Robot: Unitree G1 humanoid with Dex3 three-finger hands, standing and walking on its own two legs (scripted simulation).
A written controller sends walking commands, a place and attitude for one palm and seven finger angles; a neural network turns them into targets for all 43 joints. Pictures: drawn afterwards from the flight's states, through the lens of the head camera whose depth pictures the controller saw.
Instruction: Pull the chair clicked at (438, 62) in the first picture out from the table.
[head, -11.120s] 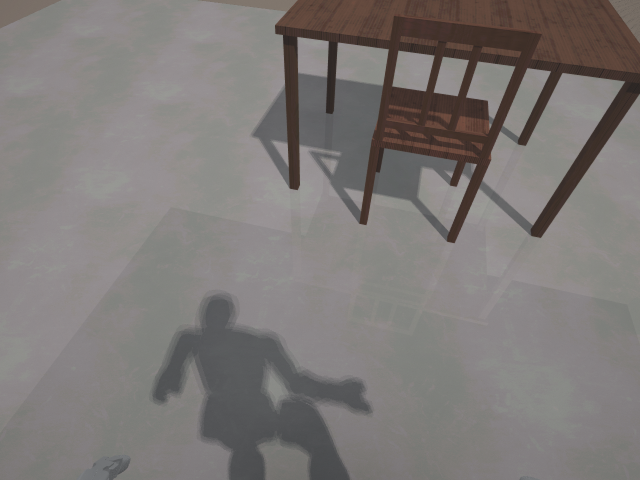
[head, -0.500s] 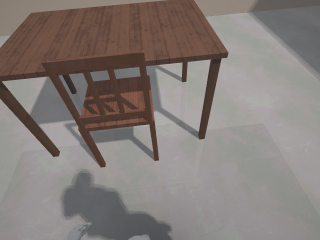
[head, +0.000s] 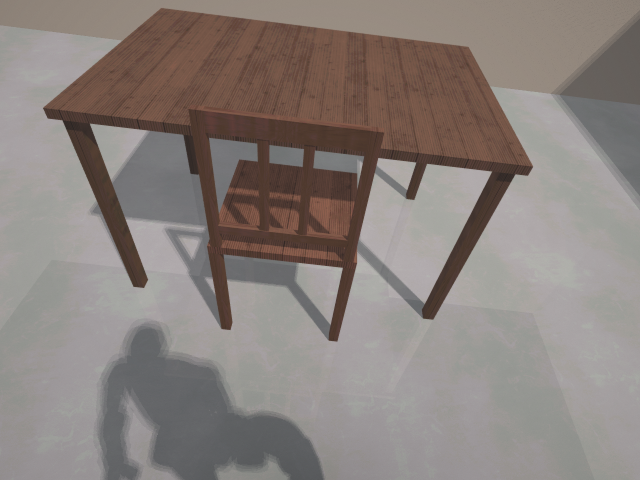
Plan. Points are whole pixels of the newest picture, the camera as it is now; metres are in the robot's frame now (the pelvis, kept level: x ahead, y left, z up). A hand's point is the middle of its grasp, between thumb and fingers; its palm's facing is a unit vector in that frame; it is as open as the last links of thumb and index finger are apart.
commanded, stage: take the last steps up to it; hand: left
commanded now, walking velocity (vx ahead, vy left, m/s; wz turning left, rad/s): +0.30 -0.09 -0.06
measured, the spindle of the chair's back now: (264, 187) +0.75 +0.17 -0.11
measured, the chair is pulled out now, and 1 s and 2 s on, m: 0.00 0.00 0.00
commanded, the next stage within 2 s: come to a stop and stand still in 0.72 s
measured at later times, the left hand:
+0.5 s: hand (254, 408) +0.27 +0.11 -0.18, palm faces -0.02 -0.98 -0.18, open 7.4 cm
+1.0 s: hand (259, 401) +0.28 +0.11 -0.19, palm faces +0.06 -0.99 -0.14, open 7.4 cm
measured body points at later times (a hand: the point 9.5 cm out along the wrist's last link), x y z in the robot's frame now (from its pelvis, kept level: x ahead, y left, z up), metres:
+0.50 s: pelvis +0.16 -0.06 -0.02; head +0.18 -0.06 +0.43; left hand +0.27 +0.17 -0.16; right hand +0.07 -0.28 -0.18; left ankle +0.05 +0.07 -0.64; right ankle +0.23 -0.13 -0.74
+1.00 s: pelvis +0.30 -0.05 +0.00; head +0.32 -0.04 +0.45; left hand +0.28 +0.16 -0.17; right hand +0.36 -0.28 -0.15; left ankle +0.30 +0.05 -0.74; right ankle +0.29 -0.18 -0.72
